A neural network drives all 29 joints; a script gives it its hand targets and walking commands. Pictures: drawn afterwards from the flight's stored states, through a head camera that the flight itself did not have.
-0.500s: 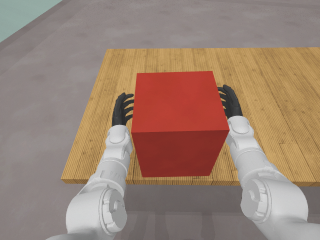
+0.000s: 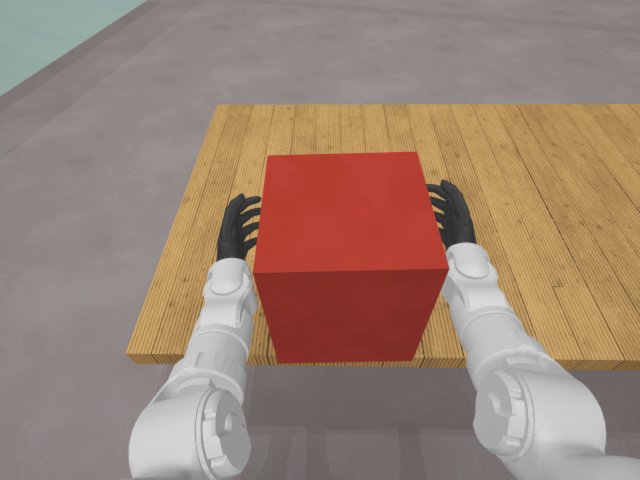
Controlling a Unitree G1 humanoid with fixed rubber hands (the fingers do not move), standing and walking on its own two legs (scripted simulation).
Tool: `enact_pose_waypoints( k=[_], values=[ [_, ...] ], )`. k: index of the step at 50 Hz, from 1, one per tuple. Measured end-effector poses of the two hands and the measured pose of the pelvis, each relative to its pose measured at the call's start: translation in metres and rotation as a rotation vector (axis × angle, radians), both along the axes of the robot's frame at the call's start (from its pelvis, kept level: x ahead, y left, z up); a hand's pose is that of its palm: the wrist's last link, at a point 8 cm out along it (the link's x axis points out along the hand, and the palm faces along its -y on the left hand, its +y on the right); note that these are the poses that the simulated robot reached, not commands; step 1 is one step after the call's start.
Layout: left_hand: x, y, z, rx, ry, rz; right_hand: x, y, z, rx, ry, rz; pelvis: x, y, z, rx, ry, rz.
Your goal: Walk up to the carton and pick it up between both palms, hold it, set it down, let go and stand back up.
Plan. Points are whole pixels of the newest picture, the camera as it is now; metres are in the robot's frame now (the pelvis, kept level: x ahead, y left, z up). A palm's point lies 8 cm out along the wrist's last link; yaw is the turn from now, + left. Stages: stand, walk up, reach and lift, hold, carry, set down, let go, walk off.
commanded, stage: reach and lift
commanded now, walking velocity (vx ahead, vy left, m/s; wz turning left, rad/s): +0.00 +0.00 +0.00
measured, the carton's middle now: (343, 263) +0.42 -0.01 +0.01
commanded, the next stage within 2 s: none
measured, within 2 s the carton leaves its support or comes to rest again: leaves its support in 0.14 s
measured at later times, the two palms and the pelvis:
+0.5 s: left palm (218, 225) +0.40 +0.15 +0.12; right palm (460, 227) +0.40 -0.15 +0.12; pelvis -0.01 +0.00 +0.00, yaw +0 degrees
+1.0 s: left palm (186, 218) +0.38 +0.17 +0.17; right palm (455, 219) +0.38 -0.13 +0.15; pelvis -0.02 +0.01 +0.00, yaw +0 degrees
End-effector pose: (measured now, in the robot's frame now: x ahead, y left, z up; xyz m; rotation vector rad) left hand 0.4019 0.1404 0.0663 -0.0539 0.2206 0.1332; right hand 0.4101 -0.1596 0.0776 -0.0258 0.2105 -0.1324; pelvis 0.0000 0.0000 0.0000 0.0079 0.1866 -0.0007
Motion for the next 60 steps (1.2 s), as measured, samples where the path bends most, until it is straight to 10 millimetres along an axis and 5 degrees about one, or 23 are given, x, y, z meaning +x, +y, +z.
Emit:
enact_pose_waypoints(
  k=[6,25,41,60],
  values=[
    [-0.005,-0.001,0.003,0.006,0.015,-0.009,-0.008,-0.001,-0.001,0.019,0.015,-0.012,-0.005,0.000,0.000,0.000,-0.007,0.000],
    [0.001,0.009,0.058,0.052,-0.018,-0.038,-0.012,0.009,0.038,0.125,-0.019,-0.058,-0.007,0.002,0.001,-0.002,-0.050,0.000],
    [-0.017,0.027,0.095,0.005,-0.024,-0.016,-0.025,0.027,0.075,0.094,-0.025,-0.036,-0.012,0.005,0.002,-0.007,-0.140,-0.001],
    [-0.030,0.034,0.123,0.017,-0.044,-0.003,-0.033,0.035,0.098,0.108,-0.045,-0.020,-0.021,0.007,0.002,-0.009,-0.173,-0.001]
  ],
)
